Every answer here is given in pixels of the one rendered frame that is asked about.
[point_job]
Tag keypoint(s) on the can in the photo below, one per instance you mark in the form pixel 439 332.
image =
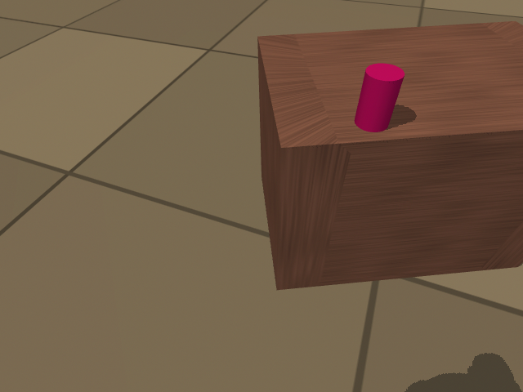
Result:
pixel 379 92

